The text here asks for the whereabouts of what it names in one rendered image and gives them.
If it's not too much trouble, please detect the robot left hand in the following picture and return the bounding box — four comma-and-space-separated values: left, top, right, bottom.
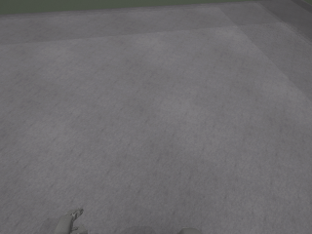
53, 208, 89, 234

